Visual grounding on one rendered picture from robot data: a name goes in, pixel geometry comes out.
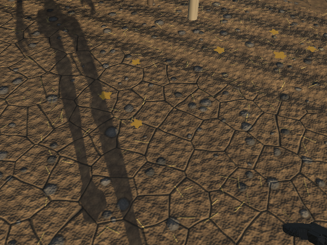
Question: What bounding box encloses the right robot hand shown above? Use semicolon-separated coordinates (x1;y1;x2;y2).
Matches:
283;222;327;245

